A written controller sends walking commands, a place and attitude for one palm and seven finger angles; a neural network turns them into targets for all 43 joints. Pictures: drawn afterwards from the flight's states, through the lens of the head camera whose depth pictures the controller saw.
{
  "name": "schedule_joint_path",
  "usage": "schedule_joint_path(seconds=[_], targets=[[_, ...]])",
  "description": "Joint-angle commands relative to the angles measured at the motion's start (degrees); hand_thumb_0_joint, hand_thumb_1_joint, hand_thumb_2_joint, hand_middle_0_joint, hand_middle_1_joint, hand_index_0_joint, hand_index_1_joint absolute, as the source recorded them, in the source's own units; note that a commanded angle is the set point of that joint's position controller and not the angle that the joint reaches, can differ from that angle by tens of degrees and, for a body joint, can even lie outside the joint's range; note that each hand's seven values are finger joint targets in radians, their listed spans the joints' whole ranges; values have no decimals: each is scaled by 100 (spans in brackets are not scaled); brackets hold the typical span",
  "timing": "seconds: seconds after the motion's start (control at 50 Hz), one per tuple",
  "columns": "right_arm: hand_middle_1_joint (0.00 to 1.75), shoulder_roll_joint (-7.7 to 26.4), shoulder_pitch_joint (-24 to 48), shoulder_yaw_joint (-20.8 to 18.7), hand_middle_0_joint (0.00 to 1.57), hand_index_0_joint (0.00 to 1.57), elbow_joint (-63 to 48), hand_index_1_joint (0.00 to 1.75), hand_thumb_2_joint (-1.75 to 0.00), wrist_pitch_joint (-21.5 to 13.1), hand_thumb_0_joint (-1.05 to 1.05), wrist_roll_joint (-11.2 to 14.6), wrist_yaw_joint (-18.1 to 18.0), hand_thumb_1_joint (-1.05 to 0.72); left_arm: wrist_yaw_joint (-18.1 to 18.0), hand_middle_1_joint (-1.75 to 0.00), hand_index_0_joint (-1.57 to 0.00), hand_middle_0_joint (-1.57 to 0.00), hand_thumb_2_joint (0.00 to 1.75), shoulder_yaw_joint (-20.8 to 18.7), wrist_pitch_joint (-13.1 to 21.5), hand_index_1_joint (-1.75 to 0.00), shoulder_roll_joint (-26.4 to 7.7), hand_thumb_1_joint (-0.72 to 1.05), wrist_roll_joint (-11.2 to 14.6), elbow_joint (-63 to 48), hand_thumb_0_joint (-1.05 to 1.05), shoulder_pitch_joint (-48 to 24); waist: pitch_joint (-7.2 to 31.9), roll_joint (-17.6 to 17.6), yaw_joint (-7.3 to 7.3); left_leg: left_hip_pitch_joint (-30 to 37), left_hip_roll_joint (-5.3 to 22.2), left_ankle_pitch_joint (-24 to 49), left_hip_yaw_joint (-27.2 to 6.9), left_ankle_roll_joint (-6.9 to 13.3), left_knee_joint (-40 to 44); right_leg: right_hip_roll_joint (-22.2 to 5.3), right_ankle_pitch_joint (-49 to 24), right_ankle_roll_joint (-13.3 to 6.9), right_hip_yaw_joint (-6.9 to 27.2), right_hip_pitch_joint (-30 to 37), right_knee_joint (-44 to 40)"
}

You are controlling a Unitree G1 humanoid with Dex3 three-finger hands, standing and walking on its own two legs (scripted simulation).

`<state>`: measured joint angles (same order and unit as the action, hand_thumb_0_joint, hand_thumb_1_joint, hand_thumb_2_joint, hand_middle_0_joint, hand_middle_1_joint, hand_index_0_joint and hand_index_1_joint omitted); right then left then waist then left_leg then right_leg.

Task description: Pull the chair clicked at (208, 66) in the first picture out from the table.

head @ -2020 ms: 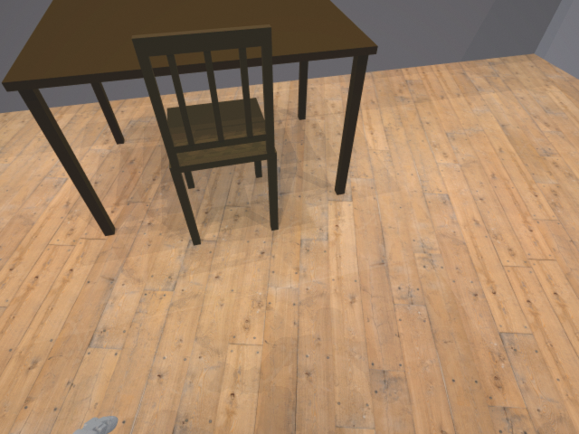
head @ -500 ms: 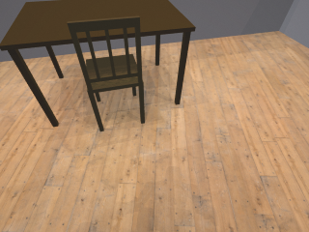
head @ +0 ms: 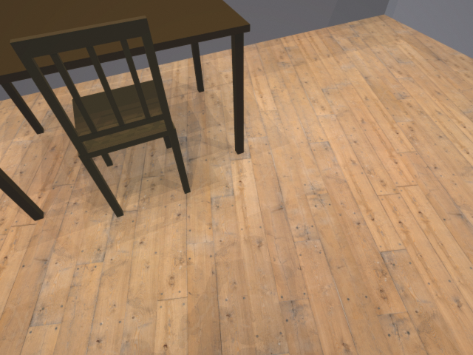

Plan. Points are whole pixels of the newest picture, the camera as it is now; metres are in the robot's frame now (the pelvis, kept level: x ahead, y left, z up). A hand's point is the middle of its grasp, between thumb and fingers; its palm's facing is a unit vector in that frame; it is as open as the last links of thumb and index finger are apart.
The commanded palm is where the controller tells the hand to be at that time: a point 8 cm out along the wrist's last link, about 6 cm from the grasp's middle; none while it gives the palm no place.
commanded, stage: walk to a spot facing it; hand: left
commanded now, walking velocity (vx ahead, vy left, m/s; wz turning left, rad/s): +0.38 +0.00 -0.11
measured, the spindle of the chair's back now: (107, 88) +0.91 +0.49 -0.07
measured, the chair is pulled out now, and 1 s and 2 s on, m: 0.00 0.00 0.00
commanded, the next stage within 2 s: turn to face it in 0.42 s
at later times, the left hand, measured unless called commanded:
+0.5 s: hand out of the picture +0.14 +0.20 -0.18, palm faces +0.07 -0.99 -0.13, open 7.4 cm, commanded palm none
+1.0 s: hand (170, 225) +0.42 +0.19 -0.13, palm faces +0.12 -0.97 -0.23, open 7.3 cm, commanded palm none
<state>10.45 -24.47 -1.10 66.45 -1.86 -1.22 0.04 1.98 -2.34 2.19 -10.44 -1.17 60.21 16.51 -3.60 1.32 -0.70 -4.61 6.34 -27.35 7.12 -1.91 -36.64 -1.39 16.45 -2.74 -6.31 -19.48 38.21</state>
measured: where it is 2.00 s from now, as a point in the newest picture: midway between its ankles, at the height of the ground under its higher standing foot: (231, 317)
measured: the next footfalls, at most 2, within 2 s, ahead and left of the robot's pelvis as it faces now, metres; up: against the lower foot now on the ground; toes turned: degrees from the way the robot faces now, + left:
left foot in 0.46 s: +0.35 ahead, +0.14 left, +0.00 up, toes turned +6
right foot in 0.88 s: +0.39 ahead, -0.08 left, +0.00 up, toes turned -3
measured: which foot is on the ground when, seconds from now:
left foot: up 0.00-0.44, down 0.46-0.90, up 0.92-1.00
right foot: down 0.00-0.46, up 0.48-0.86, down 0.88-1.00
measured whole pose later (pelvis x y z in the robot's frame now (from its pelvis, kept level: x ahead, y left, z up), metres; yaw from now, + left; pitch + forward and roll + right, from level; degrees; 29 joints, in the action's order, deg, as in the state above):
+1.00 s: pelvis +0.32 +0.00 +0.02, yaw +7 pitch -1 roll +2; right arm 9.7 -18.0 -3.6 59.8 2.7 -1.1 0.2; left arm -1.3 -2.2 0.8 -7.8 -0.8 53.8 8.3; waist -2.7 1.7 -3.2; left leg -24.5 -0.3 -27.1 2.1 -1.6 -58.1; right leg -3.8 15.8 -2.6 -9.4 -15.3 31.6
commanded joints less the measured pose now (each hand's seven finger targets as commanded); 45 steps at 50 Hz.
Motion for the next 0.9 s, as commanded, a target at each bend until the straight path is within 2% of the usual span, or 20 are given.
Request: schedule_joint_path(seconds=[0.0, 0.06, 0.12, 0.24, 0.32, 0.36, 0.38, 0.4, 0.42, 0.44, 0.46, 0.48, 0.52, 0.58, 0.66, 0.76, 0.8, 0.84, 0.86, 0.88], targets=[[30, 555, 1073, -176, 20, 20, -852, 30, -90, -250, 0, 71, 17, -90, -264, -30, -20, -20, 90, -350, 164, -30, -1410, 90, 63, 297, 0, 1861, 311, -1307, 847, -3507, -47, -94, -407, 323, -3497, -2118, 282, -1156, 3772, 2610, -2547], [30, 276, 1068, -199, 20, 20, -727, 30, -90, -162, 0, 11, 41, -90, -311, -30, -20, -20, 90, -192, 203, -30, -800, 90, 12, 101, 0, 984, -192, -144, 350, -3240, 283, 689, -581, 232, -3356, -1792, -477, -980, 2568, 1372, -2579], [30, 105, 815, -209, 20, 20, -659, 30, -90, -17, 0, -12, 75, -90, -309, -30, -20, -20, 90, -111, 253, -30, -601, 90, -23, 126, 0, 856, -296, -410, 63, -2969, 235, 1126, -342, 80, -2793, -1397, -915, -757, 1583, 881, -2792], [30, 99, 1629, -229, 20, 20, -1079, 30, -90, -22, 0, 13, 189, -90, -336, -30, -20, -20, 90, -93, 334, -30, -504, 90, -13, 280, 0, 1151, -548, -683, 165, -3316, 191, 1860, -217, 54, -1528, -1183, -1401, -669, 1084, 1316, -2926], [30, 45, 2080, -191, 20, 20, -1299, 30, -90, -99, 0, 37, 219, -90, -373, -30, -20, -20, 90, -123, 311, -30, -570, 90, -35, 334, 0, 1208, -583, -650, 267, -2760, 4, 1780, -30, 224, -511, -1197, -2360, -530, 873, 1580, -2656], [30, 125, 1719, -231, 20, 20, -1219, 30, -90, -143, 0, 22, 164, -90, -372, -30, -20, -20, 90, -157, 289, -30, -632, 90, -47, 333, 0, 1169, -362, -603, 86, -1905, -221, 1570, 128, 364, -162, -1216, -3370, -491, 763, 1528, -1987], [30, 244, 1050, -261, 20, 20, -1016, 30, -90, -164, 0, -8, 107, -90, -374, -30, -20, -20, 90, -169, 281, -30, -668, 90, -34, 316, 0, 1075, -56, -519, -240, -1064, -383, 1716, 161, 429, 161, -1033, -3773, -386, 593, 1385, -1218], [30, 523, 139, -333, 20, 20, -759, 30, -90, -191, 0, -53, 43, -90, -365, -30, -20, -20, 90, -166, 276, -30, -574, 90, -2, 281, 0, 1062, 488, -264, -588, 227, -235, 1962, -105, 546, 482, -796, -3442, -234, 466, 904, 31], [30, 1182, -552, -486, 20, 20, -625, 30, -90, -216, 0, -145, -36, -90, -315, -30, -20, -20, 90, -153, 248, -30, -260, 90, 71, 199, 0, 1372, 1294, 1023, -708, 1599, 1177, 2139, -1874, 995, 878, -47, -1155, 58, 43, -279, 1805], [30, 1508, -904, -531, 20, 20, -575, 30, -90, -189, 0, -67, -72, -90, -279, -30, -20, -20, 90, -93, 265, -30, -121, 90, 104, 48, 0, 1313, 1683, 1740, -642, 1949, 2236, 2675, -3510, 1446, 1810, 433, 1606, 109, 350, -1150, 3552], [30, 1394, -490, -478, 20, 20, -689, 30, -90, -141, 0, 28, -105, -90, -303, -30, -20, -20, 90, -116, 229, -30, -281, 90, 79, -36, 0, 1037, 1286, 857, -498, 1323, 2316, 2399, -3448, 1580, 2003, 46, 1481, -3, 772, -1298, 4073], [30, 1114, -1, -439, 20, 20, -792, 30, -90, -175, 0, 4, -116, -90, -286, -30, -20, -20, 90, -123, 196, -30, -142, 90, 60, -65, 0, 765, 615, 354, -346, 515, 2139, 2132, -2815, 1486, 2153, -131, 1074, 22, 658, -1545, 4238], [30, 443, 652, -227, 20, 20, -886, 30, -90, -246, 0, -1, -128, -90, -236, -30, -20, -20, 90, -144, 81, -30, -48, 90, -14, 33, 0, 665, -91, 473, -6, -812, 1624, 2380, -1805, 1247, 2360, -453, 442, 166, 733, -1263, 3913], [30, 256, 841, -128, 20, 20, -802, 30, -90, -293, 0, 44, -138, -90, -223, -30, -20, -20, 90, -73, -97, -30, 182, 90, -35, 122, 0, 1036, 41, 577, 348, -1602, 970, 3514, -681, 1131, 2286, -534, 301, 338, 441, -375, 2680], [30, 434, 700, -209, 20, 20, -877, 30, -90, -206, 0, 43, -121, -90, -275, -30, -20, -20, 90, -65, -185, -30, 94, 90, -31, -152, 0, 483, 129, 475, 221, -1467, 758, 3957, -800, 1238, 2174, -387, -72, 516, 239, -173, 1362], [30, 767, 658, -328, 20, 20, -956, 30, -90, 26, 0, -1, -91, -90, -314, -30, -20, -20, 90, -156, -267, -30, -211, 90, -2, -582, 0, -271, 181, 668, 62, -1276, 824, 2983, -1428, 1275, 1977, -247, 112, 622, 225, -114, 660], [30, 857, 743, -367, 20, 20, -1022, 30, -90, 103, 0, -21, -99, -90, -324, -30, -20, -20, 90, -176, -241, -30, -226, 90, 23, -666, 0, -289, 210, 596, 112, -1276, 789, 2968, -1632, 1209, 1678, -127, 156, 622, 202, 220, 75], [30, 842, 829, -389, 20, 20, -1074, 30, -90, 149, 0, 16, -83, -90, -343, -30, -20, -20, 90, -215, -162, -30, -359, 90, 42, -660, 0, -39, 397, 323, 282, -1464, 502, 2663, -1535, 879, 1028, -191, -581, 614, 251, 1023, -1180], [30, 615, 745, -371, 20, 20, -1115, 30, -90, 155, 0, 74, -44, -90, -382, -30, -20, -20, 90, -276, -94, -30, -716, 90, -6, -661, 0, 77, 536, -514, 313, -2107, 36, 1818, -1156, 520, 264, -907, -1139, 470, 959, 1808, -1744], [30, 231, 657, -305, 20, 20, -1275, 30, -90, 153, 0, 77, -31, -90, -419, -30, -20, -20, 90, -379, -67, -30, -1260, 90, -54, -676, 0, 323, 704, -2065, 364, -2979, -801, -433, -293, 74, -1179, -2390, -2508, -94, 2212, 2327, -2032]])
